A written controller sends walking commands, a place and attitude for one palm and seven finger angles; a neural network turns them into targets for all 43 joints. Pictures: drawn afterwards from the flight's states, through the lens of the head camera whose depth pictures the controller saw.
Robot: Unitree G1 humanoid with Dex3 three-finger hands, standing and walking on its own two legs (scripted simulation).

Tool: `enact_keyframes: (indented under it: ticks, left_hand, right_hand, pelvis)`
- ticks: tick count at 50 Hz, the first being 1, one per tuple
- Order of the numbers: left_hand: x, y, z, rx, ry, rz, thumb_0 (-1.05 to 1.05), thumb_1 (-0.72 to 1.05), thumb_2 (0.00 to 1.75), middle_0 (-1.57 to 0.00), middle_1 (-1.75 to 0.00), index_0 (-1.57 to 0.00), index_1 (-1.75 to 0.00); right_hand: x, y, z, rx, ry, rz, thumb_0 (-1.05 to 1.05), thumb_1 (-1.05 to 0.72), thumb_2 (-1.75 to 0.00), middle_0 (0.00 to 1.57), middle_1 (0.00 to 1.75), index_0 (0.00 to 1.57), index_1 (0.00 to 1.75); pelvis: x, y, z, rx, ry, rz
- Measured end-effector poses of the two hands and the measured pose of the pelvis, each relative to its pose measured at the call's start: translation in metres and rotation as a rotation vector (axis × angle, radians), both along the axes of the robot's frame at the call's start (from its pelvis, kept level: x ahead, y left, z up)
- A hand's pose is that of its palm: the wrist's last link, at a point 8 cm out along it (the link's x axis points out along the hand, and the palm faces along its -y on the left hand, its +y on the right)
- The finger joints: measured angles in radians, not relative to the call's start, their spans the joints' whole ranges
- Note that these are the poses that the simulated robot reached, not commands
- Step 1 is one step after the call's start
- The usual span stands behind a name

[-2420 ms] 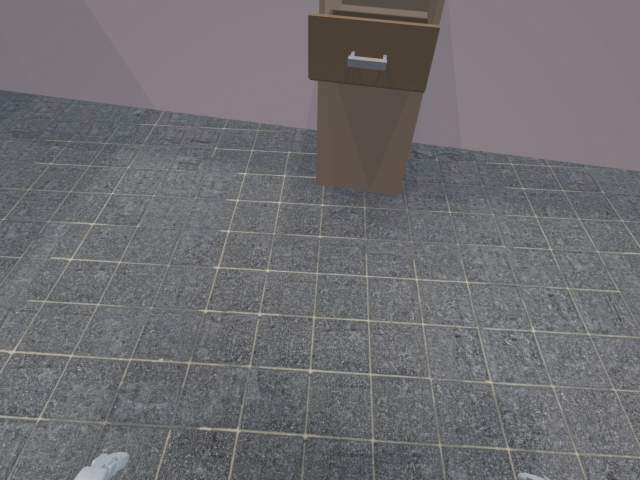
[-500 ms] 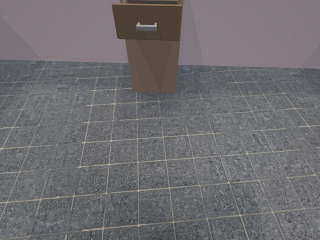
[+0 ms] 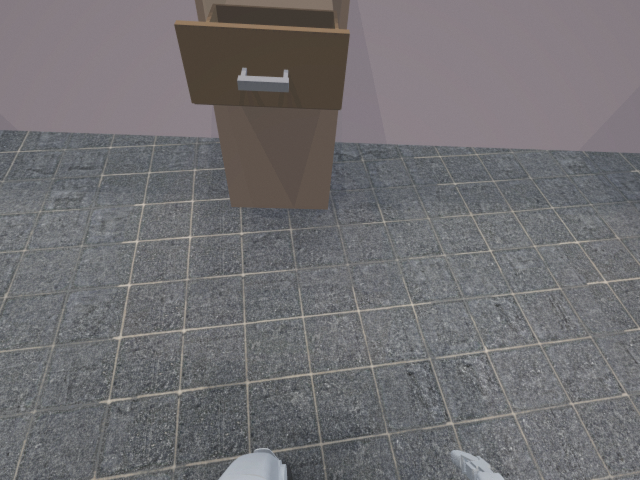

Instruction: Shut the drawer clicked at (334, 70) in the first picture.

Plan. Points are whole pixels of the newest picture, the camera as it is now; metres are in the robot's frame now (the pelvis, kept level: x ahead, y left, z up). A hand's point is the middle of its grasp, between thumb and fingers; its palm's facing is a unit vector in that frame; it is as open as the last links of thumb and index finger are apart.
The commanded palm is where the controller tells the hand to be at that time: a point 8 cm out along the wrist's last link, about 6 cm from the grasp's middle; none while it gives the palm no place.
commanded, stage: walk to a spot facing it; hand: left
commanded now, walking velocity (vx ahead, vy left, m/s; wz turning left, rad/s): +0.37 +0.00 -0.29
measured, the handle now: (264, 78) +0.87 +0.21 +0.02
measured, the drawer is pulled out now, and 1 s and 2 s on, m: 0.30 0.30 0.30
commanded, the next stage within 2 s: turn to face it in 0.52 s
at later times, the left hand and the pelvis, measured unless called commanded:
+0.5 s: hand (235, 355) +0.31 +0.16 -0.14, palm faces -0.20 -0.97 -0.14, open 7.4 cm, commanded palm none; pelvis +0.20 +0.01 +0.03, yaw -12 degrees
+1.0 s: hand (298, 267) +0.49 +0.08 -0.13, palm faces -0.14 -0.97 -0.21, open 7.2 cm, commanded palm none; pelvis +0.35 -0.07 +0.02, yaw -10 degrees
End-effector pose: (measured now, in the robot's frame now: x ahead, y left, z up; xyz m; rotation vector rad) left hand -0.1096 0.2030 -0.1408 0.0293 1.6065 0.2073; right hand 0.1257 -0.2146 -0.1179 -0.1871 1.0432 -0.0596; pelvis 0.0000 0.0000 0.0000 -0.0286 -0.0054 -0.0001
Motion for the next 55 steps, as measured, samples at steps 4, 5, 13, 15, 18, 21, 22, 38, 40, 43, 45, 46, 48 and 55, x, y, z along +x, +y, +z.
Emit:
enact_keyframes:
  ticks: [4, 5, 13, 15, 18, 21, 22, 38, 40, 43, 45, 46, 48, 55]
  left_hand:
    - [0.072, 0.029, -0.002, 0.01, -0.068, -0.045, 0.01, 0.91, 0.9, -0.2, -0.29, -0.2, -0.3]
    - [0.094, 0.035, 0.001, 0.013, -0.101, -0.06, 0.01, 0.91, 0.9, -0.2, -0.29, -0.2, -0.3]
    - [0.254, 0.058, 0.021, 0.024, -0.318, -0.157, 0.01, 0.91, 0.9, -0.19, -0.29, -0.19, -0.3]
    - [0.284, 0.057, 0.024, 0.018, -0.336, -0.18, 0.01, 0.91, 0.9, -0.19, -0.29, -0.19, -0.3]
    - [0.324, 0.05, 0.026, 0.005, -0.339, -0.224, 0.01, 0.91, 0.9, -0.19, -0.29, -0.19, -0.3]
    - [0.365, 0.038, 0.026, -0.009, -0.333, -0.279, 0.01, 0.91, 0.9, -0.19, -0.29, -0.19, -0.3]
    - [0.379, 0.033, 0.025, -0.014, -0.332, -0.299, 0.01, 0.91, 0.9, -0.19, -0.29, -0.19, -0.3]
    - [0.582, -0.083, 0.021, -0.006, -0.484, -0.504, 0.01, 0.91, 0.9, -0.2, -0.29, -0.19, -0.3]
    - [0.584, -0.087, 0.027, 0.002, -0.471, -0.501, 0.01, 0.91, 0.9, -0.2, -0.29, -0.19, -0.3]
    - [0.593, -0.086, 0.036, 0.027, -0.484, -0.464, 0.0, 0.93, 0.9, -0.2, -0.29, -0.2, -0.3]
    - [0.597, -0.084, 0.039, 0.034, -0.493, -0.434, -0.01, 0.94, 0.9, -0.2, -0.29, -0.2, -0.3]
    - [0.598, -0.083, 0.04, 0.036, -0.498, -0.416, -0.01, 0.94, 0.9, -0.2, -0.29, -0.2, -0.3]
    - [0.597, -0.078, 0.04, 0.041, -0.505, -0.375, -0.01, 0.94, 0.9, -0.2, -0.29, -0.2, -0.3]
    - [0.566, -0.046, 0.022, 0.059, -0.427, -0.238, 0.0, 0.93, 0.9, -0.2, -0.29, -0.2, -0.3]
  right_hand:
    - [0.008, 0.01, 0.007, -0.012, 0.017, -0.062, 0.0, -0.91, -0.9, 0.2, 0.3, 0.2, 0.3]
    - [0.004, 0.012, 0.009, -0.015, 0.037, -0.081, 0.0, -0.91, -0.9, 0.2, 0.3, 0.2, 0.3]
    - [-0.026, 0.004, 0.024, -0.069, 0.2, -0.234, -0.02, -0.95, -0.9, 0.2, 0.3, 0.2, 0.3]
    - [-0.034, 0.008, 0.023, -0.06, 0.246, -0.269, -0.01, -0.94, -0.9, 0.2, 0.3, 0.2, 0.3]
    - [-0.044, 0.017, 0.022, -0.035, 0.308, -0.325, -0.01, -0.93, -0.9, 0.2, 0.3, 0.2, 0.3]
    - [-0.05, 0.028, 0.019, -0.001, 0.368, -0.38, 0.0, -0.92, -0.9, 0.2, 0.3, 0.2, 0.3]
    - [-0.052, 0.032, 0.018, 0.012, 0.389, -0.396, 0.0, -0.92, -0.9, 0.2, 0.3, 0.2, 0.3]
    - [0.038, -0.018, -0.011, 0.111, 0.498, -0.554, 0.01, -0.91, -0.9, 0.2, 0.3, 0.2, 0.3]
    - [0.076, -0.038, -0.01, 0.09, 0.417, -0.531, 0.01, -0.91, -0.9, 0.2, 0.3, 0.2, 0.3]
    - [0.126, -0.06, -0.007, 0.071, 0.317, -0.485, 0.0, -0.91, -0.9, 0.2, 0.3, 0.2, 0.3]
    - [0.153, -0.071, -0.006, 0.056, 0.284, -0.446, 0.0, -0.92, -0.9, 0.2, 0.3, 0.2, 0.3]
    - [0.164, -0.076, -0.005, 0.047, 0.276, -0.427, 0.0, -0.92, -0.9, 0.2, 0.3, 0.2, 0.3]
    - [0.185, -0.084, -0.003, 0.034, 0.263, -0.386, 0.01, -0.93, -0.9, 0.2, 0.3, 0.2, 0.3]
    - [0.258, -0.09, 0.003, -0.019, 0.218, -0.236, 0.0, -0.92, -0.9, 0.19, 0.3, 0.2, 0.3]
  pelvis:
    - [0.034, 0.014, 0.007, 0.012, -0.028, -0.041]
    - [0.042, 0.017, 0.011, 0.012, -0.031, -0.047]
    - [0.103, 0.031, 0.031, 0.022, -0.02, -0.099]
    - [0.119, 0.031, 0.032, 0.024, -0.018, -0.116]
    - [0.143, 0.028, 0.033, 0.023, -0.016, -0.147]
    - [0.167, 0.022, 0.032, 0.023, -0.014, -0.176]
    - [0.175, 0.019, 0.031, 0.023, -0.012, -0.186]
    - [0.298, -0.06, 0.011, 0.031, -0.01, -0.303]
    - [0.308, -0.065, 0.017, 0.03, -0.007, -0.295]
    - [0.321, -0.071, 0.022, 0.028, 0.001, -0.262]
    - [0.329, -0.072, 0.023, 0.026, 0.001, -0.238]
    - [0.333, -0.073, 0.024, 0.025, 0.0, -0.225]
    - [0.34, -0.073, 0.024, 0.022, -0.003, -0.199]
    - [0.36, -0.064, 0.018, 0.013, -0.012, -0.113]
